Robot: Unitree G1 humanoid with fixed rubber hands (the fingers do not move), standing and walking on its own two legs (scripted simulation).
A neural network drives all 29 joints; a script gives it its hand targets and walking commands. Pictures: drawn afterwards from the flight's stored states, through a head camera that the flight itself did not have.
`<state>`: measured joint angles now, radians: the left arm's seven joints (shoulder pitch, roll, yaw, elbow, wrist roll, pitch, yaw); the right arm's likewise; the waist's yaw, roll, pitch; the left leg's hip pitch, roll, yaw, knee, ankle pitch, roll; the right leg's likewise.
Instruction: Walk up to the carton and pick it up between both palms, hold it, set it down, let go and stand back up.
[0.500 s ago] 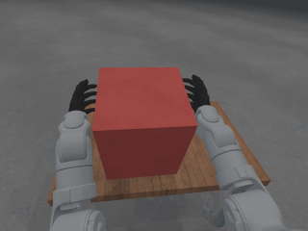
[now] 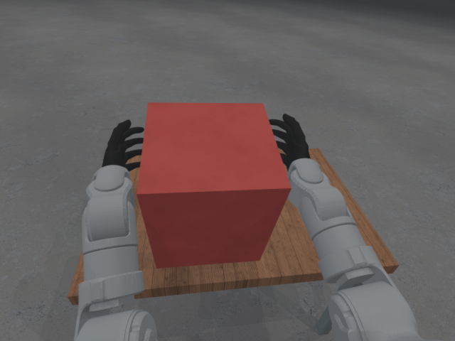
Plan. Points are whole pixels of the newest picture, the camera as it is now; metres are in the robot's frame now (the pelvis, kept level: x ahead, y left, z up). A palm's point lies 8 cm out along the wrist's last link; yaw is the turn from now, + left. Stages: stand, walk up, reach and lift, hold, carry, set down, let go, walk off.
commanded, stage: hold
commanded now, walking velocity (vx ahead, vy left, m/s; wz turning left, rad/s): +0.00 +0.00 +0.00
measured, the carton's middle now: (208, 188) +0.38 +0.01 +0.12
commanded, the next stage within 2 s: none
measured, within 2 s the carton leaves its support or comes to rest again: neither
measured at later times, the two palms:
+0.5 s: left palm (115, 169) +0.36 +0.17 +0.19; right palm (293, 158) +0.36 -0.14 +0.20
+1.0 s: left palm (114, 169) +0.35 +0.17 +0.19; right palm (294, 158) +0.36 -0.14 +0.20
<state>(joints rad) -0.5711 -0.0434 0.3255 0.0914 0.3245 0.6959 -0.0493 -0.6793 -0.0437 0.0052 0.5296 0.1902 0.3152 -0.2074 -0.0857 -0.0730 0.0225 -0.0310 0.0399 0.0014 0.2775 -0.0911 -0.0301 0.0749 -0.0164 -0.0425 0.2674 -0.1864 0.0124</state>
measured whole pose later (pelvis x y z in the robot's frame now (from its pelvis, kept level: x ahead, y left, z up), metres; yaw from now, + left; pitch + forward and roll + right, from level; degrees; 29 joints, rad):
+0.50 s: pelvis +0.00 +0.00 +0.00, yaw +0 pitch -9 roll +0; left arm -0.56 -0.04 0.30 0.07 0.32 0.69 -0.04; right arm -0.67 -0.05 0.00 0.51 0.20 0.31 -0.21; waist -0.09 -0.08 0.03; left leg -0.04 0.03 0.00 0.29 -0.10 -0.03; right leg 0.07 -0.02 -0.04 0.26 -0.19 0.02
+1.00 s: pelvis +0.00 +0.00 +0.00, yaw +0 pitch -9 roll +0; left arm -0.56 -0.04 0.32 0.09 0.32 0.68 -0.05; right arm -0.68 -0.05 0.01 0.51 0.20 0.32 -0.22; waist -0.09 -0.07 0.03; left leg -0.03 0.03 -0.01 0.29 -0.10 -0.03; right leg 0.08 -0.02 -0.05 0.26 -0.18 0.02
